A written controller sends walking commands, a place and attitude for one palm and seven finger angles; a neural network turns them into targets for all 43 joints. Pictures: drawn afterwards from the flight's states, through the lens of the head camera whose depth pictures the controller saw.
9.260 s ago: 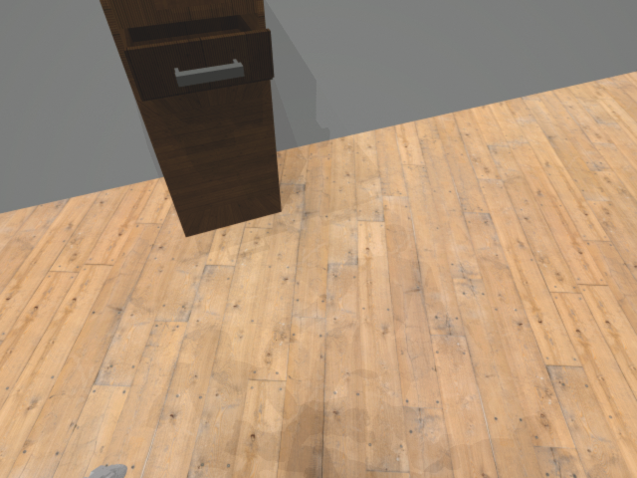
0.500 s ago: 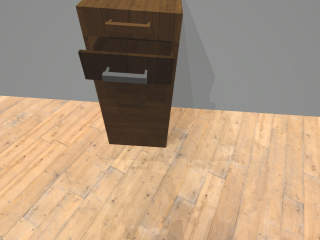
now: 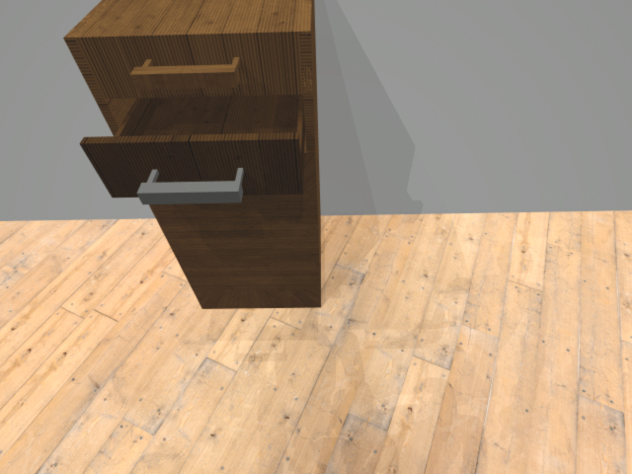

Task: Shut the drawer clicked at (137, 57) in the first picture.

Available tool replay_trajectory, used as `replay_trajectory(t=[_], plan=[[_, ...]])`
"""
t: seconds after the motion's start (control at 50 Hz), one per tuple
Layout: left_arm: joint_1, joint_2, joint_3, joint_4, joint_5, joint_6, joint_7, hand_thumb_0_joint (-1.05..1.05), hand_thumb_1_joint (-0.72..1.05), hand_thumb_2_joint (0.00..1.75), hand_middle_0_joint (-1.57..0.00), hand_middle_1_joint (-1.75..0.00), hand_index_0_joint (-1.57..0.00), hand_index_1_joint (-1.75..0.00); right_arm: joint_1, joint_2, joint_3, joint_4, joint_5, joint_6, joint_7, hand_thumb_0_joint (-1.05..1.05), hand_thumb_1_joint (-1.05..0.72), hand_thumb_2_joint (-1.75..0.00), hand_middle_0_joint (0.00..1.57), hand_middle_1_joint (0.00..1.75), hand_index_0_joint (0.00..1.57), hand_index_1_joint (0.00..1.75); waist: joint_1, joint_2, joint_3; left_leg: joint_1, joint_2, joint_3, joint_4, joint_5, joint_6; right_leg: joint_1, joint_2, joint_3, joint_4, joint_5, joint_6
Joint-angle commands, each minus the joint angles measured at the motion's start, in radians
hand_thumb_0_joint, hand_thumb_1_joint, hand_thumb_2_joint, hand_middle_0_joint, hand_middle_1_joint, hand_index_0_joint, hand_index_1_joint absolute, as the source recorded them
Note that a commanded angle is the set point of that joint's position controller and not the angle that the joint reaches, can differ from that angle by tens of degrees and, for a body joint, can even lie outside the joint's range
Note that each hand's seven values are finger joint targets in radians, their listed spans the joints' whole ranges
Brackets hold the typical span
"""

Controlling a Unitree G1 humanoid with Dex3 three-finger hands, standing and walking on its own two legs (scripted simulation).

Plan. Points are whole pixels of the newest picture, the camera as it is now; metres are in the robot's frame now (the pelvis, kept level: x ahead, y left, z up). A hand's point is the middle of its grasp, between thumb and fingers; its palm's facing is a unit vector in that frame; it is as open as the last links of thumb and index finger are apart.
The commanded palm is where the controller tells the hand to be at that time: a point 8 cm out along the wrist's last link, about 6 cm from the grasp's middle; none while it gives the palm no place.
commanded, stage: take the last steps up to it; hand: left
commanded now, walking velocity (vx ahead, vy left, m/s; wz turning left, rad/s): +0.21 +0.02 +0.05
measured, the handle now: (194, 183) +0.58 +0.25 +0.01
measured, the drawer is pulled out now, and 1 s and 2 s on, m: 0.14 0.14 0.14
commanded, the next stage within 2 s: come to a stop and stand still in 0.16 s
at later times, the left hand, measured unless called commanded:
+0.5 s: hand out of the picture +0.11 +0.20 -0.18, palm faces +0.04 -0.99 -0.16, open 7.4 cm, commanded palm none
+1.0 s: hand out of the picture +0.14 +0.13 -0.16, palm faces -0.01 -0.97 -0.23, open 7.3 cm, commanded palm none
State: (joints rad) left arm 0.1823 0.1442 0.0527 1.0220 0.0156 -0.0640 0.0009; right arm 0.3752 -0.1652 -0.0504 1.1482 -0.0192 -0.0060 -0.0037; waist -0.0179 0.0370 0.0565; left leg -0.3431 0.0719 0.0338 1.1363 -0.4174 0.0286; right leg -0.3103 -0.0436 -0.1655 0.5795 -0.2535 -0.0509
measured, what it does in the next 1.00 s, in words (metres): walks ahead: left foot, then right foot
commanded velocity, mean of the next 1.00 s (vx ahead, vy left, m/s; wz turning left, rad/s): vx -0.05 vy -0.03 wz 0.01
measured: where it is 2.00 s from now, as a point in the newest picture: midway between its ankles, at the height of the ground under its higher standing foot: outside the picture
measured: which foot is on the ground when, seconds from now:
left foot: up 0.00-0.30, down 0.32-0.78, up 0.80-1.00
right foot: down 0.00-0.34, up 0.36-0.76, down 0.78-1.00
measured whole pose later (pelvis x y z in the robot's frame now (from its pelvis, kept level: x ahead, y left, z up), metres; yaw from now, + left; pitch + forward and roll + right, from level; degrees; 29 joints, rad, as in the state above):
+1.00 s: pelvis +0.09 -0.05 +0.01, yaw -2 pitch -1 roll +1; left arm 0.23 0.16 0.03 1.04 0.02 0.01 0.03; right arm 0.25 -0.19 -0.05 1.08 -0.01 0.04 -0.02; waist -0.02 0.03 0.01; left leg -0.26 0.04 0.04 0.64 -0.36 -0.01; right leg -0.24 0.00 -0.07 0.50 -0.26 -0.04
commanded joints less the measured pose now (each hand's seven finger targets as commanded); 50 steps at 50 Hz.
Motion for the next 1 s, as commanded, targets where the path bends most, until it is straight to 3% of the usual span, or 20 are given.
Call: replay_trajectory(t=[0.0, 0.2, 0.24, 0.26, 0.28, 0.3, 0.32, 0.34, 0.4, 0.48, 0.54, 0.66, 0.7, 0.72, 0.74, 0.76, 0.8, 0.86, 0.94, 0.98], plan=[[0.102, 0.098, 0.008, 0.001, 0.008, -0.003, 0.017, 0.00, 0.90, 0.90, -0.20, -0.30, -0.20, -0.30, 0.004, -0.018, -0.006, -0.087, -0.009, -0.009, 0.006, 0.00, -0.90, -0.90, 0.20, 0.30, 0.20, 0.30, -0.003, -0.145, 0.013, -0.139, 0.060, -0.011, -0.029, 0.123, -0.025, 0.024, -0.250, 0.220, -0.414, 0.034, -0.083], [0.182, 0.156, 0.012, 0.047, 0.008, -0.008, 0.012, 0.00, 0.90, 0.90, -0.20, -0.30, -0.20, -0.30, -0.183, -0.030, 0.004, -0.161, -0.001, -0.028, 0.022, 0.00, -0.90, -0.90, 0.20, 0.30, 0.20, 0.30, 0.043, -0.136, 0.011, -0.086, 0.012, 0.061, -0.459, 0.160, -0.035, 0.181, -0.238, 0.162, -0.347, 0.274, -0.108], [0.172, 0.152, 0.012, 0.055, 0.005, 0.000, 0.017, 0.00, 0.90, 0.90, -0.20, -0.30, -0.20, -0.30, -0.153, -0.036, 0.007, -0.148, -0.001, -0.037, 0.016, 0.00, -0.90, -0.90, 0.20, 0.30, 0.20, 0.30, 0.021, -0.137, 0.014, 0.026, -0.002, 0.074, -0.577, 0.215, -0.033, 0.161, -0.217, 0.141, -0.276, 0.305, -0.081], [0.164, 0.132, 0.007, 0.058, 0.001, 0.008, 0.021, 0.00, 0.90, 0.90, -0.20, -0.30, -0.20, -0.30, -0.106, -0.043, 0.012, -0.123, -0.002, -0.044, 0.009, 0.00, -0.90, -0.90, 0.20, 0.30, 0.20, 0.30, 0.000, -0.112, -0.011, 0.132, -0.010, 0.072, -0.676, 0.317, -0.034, 0.143, -0.170, 0.106, -0.186, 0.350, -0.047], [0.192, 0.090, -0.008, 0.061, -0.002, 0.015, 0.026, 0.00, 0.90, 0.90, -0.20, -0.30, -0.20, -0.30, -0.042, -0.085, 0.010, -0.099, -0.005, -0.055, -0.002, 0.00, -0.90, -0.90, 0.20, 0.30, 0.20, 0.30, -0.010, 0.001, -0.079, 0.290, 0.060, -0.006, -0.709, 0.624, -0.017, 0.089, -0.107, 0.076, -0.040, 0.324, 0.003], [0.242, 0.045, -0.023, 0.063, -0.012, 0.021, 0.032, 0.00, 0.90, 0.90, -0.20, -0.30, -0.20, -0.30, -0.021, -0.141, 0.006, -0.093, -0.004, -0.053, -0.015, 0.00, -0.90, -0.90, 0.20, 0.30, 0.20, 0.30, 0.004, 0.123, -0.142, 0.406, 0.222, -0.149, -0.681, 0.975, 0.061, -0.003, -0.049, 0.050, 0.026, 0.065, 0.055], [0.274, 0.042, -0.032, 0.075, -0.013, 0.036, 0.041, 0.00, 0.90, 0.90, -0.20, -0.30, -0.20, -0.30, -0.034, -0.161, 0.009, -0.094, 0.008, -0.040, -0.024, 0.00, -0.90, -0.90, 0.20, 0.30, 0.20, 0.30, 0.017, 0.180, -0.151, 0.382, 0.320, -0.193, -0.713, 1.194, 0.126, 0.012, -0.024, 0.064, 0.124, -0.265, 0.077], [0.274, 0.055, -0.031, 0.091, -0.015, 0.051, 0.048, 0.00, 0.90, 0.90, -0.20, -0.30, -0.20, -0.30, -0.061, -0.155, 0.018, -0.082, 0.011, -0.036, -0.039, 0.00, -0.90, -0.90, 0.20, 0.30, 0.20, 0.30, 0.021, 0.212, -0.162, 0.360, 0.316, -0.192, -0.746, 1.280, 0.141, 0.021, -0.024, 0.112, 0.188, -0.354, 0.089], [0.205, 0.094, -0.017, 0.077, -0.006, 0.078, 0.049, 0.00, 0.90, 0.90, -0.20, -0.30, -0.20, -0.30, -0.135, -0.142, 0.005, -0.094, 0.011, -0.009, -0.055, 0.00, -0.90, -0.90, 0.20, 0.30, 0.20, 0.30, 0.015, 0.132, -0.058, 0.274, 0.287, -0.134, -0.760, 1.219, 0.155, -0.038, -0.041, 0.156, 0.298, -0.291, 0.086], [0.182, 0.100, 0.014, 0.026, 0.004, 0.106, 0.041, 0.00, 0.90, 0.90, -0.20, -0.30, -0.20, -0.30, -0.167, -0.163, -0.028, -0.129, 0.007, 0.010, -0.057, 0.00, -0.90, -0.90, 0.20, 0.30, 0.20, 0.30, 0.013, 0.040, -0.135, 0.287, 0.298, -0.088, -0.768, 1.029, 0.167, -0.126, -0.014, 0.181, 0.504, -0.229, 0.094], [0.176, 0.095, 0.025, -0.009, 0.002, 0.118, 0.035, 0.00, 0.90, 0.90, -0.20, -0.30, -0.20, -0.30, -0.229, -0.157, -0.032, -0.161, 0.003, 0.011, -0.049, 0.00, -0.90, -0.90, 0.20, 0.30, 0.20, 0.30, 0.033, 0.079, -0.145, 0.216, 0.275, -0.046, -0.780, 0.843, 0.156, -0.133, -0.014, 0.190, 0.536, -0.190, 0.099], [0.150, 0.079, 0.010, -0.043, 0.004, 0.103, 0.026, 0.00, 0.90, 0.90, -0.20, -0.30, -0.20, -0.30, -0.247, -0.173, -0.044, -0.171, -0.008, 0.021, -0.024, 0.00, -0.90, -0.90, 0.20, 0.30, 0.20, 0.30, 0.025, 0.173, -0.110, 0.128, 0.242, -0.072, -0.806, 0.430, 0.122, 0.002, -0.014, 0.107, 0.168, -0.186, 0.078], [0.203, 0.092, 0.009, -0.021, 0.006, 0.091, 0.025, 0.00, 0.90, 0.90, -0.20, -0.30, -0.20, -0.30, -0.241, -0.170, -0.045, -0.168, -0.001, 0.027, -0.018, 0.00, -0.90, -0.90, 0.20, 0.30, 0.20, 0.30, 0.050, 0.118, -0.109, 0.058, 0.191, -0.050, -0.749, 0.267, 0.071, 0.127, 0.000, 0.076, -0.045, -0.022, 0.079], [0.212, 0.129, 0.010, -0.017, 0.013, 0.081, 0.029, 0.00, 0.90, 0.90, -0.20, -0.30, -0.20, -0.30, -0.221, -0.135, -0.042, -0.168, 0.007, 0.028, -0.013, 0.00, -0.90, -0.90, 0.20, 0.30, 0.20, 0.30, 0.050, 0.007, -0.092, 0.012, 0.125, -0.019, -0.661, 0.192, 0.025, 0.168, -0.027, 0.123, -0.183, 0.052, 0.074], [0.168, 0.203, 0.014, -0.035, 0.019, 0.067, 0.033, 0.00, 0.90, 0.90, -0.20, -0.30, -0.20, -0.30, -0.197, -0.067, -0.028, -0.184, 0.015, 0.034, -0.009, 0.00, -0.90, -0.90, 0.20, 0.30, 0.20, 0.30, 0.021, -0.210, -0.049, -0.057, 0.019, 0.056, -0.530, 0.025, -0.042, 0.107, -0.210, 0.357, -0.300, 0.076, 0.010], [0.111, 0.244, 0.013, -0.060, 0.015, 0.068, 0.030, 0.00, 0.90, 0.90, -0.20, -0.30, -0.20, -0.30, -0.227, -0.051, -0.019, -0.203, 0.014, 0.043, -0.002, 0.00, -0.90, -0.90, 0.20, 0.30, 0.20, 0.30, 0.027, -0.249, -0.015, -0.024, -0.019, 0.026, -0.437, -0.087, -0.049, -0.031, -0.306, 0.408, -0.363, 0.061, -0.065], [0.045, 0.229, 0.016, -0.066, 0.014, 0.067, 0.032, 0.00, 0.90, 0.90, -0.20, -0.30, -0.20, -0.30, -0.234, -0.077, -0.023, -0.198, 0.005, 0.060, -0.007, 0.00, -0.90, -0.90, 0.20, 0.30, 0.20, 0.30, 0.027, -0.326, 0.024, -0.017, -0.018, -0.043, -0.296, -0.076, -0.029, -0.124, -0.271, 0.429, -0.389, -0.079, -0.107], [0.002, 0.177, 0.004, -0.065, 0.009, 0.064, 0.031, 0.00, 0.90, 0.90, -0.20, -0.30, -0.20, -0.30, -0.139, -0.069, -0.013, -0.135, 0.008, 0.042, -0.009, 0.00, -0.90, -0.90, 0.20, 0.30, 0.20, 0.30, -0.005, -0.214, 0.007, 0.004, -0.027, -0.017, -0.291, 0.006, -0.034, -0.031, -0.187, 0.285, -0.308, 0.112, -0.089], [0.073, 0.162, 0.005, -0.017, -0.001, 0.058, 0.033, 0.00, 0.90, 0.90, -0.20, -0.30, -0.20, -0.30, -0.110, -0.048, 0.006, -0.107, 0.009, 0.024, -0.021, 0.00, -0.90, -0.90, 0.20, 0.30, 0.20, 0.30, 0.021, -0.164, -0.049, 0.076, -0.026, -0.005, -0.563, 0.066, -0.047, 0.112, -0.174, 0.275, -0.247, 0.256, -0.089], [0.069, 0.144, -0.004, 0.003, -0.013, 0.058, 0.034, 0.00, 0.90, 0.90, -0.20, -0.30, -0.20, -0.30, -0.056, -0.050, 0.015, -0.069, 0.008, 0.011, -0.029, 0.00, -0.90, -0.90, 0.20, 0.30, 0.20, 0.30, 0.007, -0.090, -0.053, 0.203, -0.002, -0.045, -0.738, 0.248, -0.034, 0.059, -0.139, 0.262, -0.222, 0.170, -0.038]])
